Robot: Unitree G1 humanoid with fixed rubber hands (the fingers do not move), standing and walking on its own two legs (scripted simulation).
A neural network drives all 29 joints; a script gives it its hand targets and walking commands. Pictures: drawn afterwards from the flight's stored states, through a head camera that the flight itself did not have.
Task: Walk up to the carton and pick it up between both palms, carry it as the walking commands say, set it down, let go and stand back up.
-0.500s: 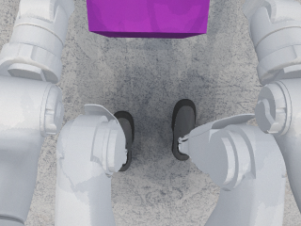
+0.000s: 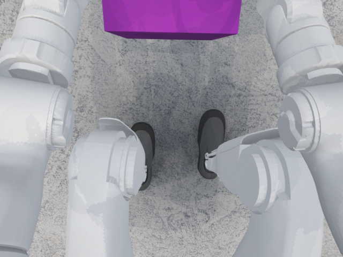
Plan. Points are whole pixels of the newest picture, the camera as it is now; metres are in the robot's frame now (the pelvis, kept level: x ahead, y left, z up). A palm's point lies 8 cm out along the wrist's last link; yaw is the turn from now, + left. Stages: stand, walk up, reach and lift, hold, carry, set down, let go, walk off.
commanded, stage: reach and lift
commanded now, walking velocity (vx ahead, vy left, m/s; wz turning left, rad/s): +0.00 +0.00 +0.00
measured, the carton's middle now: out of the picture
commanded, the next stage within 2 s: none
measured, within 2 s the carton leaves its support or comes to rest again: leaves its support in 0.90 s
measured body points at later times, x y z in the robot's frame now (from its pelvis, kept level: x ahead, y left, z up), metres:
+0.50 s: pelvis +0.01 +0.00 -0.01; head +0.38 +0.02 +0.23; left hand +0.58 +0.17 -0.19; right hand +0.58 -0.14 -0.19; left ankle +0.10 +0.09 -0.32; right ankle +0.14 -0.11 -0.32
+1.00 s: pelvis +0.01 -0.01 +0.00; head +0.37 +0.02 +0.26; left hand +0.57 +0.15 -0.16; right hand +0.56 -0.15 -0.16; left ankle +0.10 +0.09 -0.32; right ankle +0.14 -0.12 -0.32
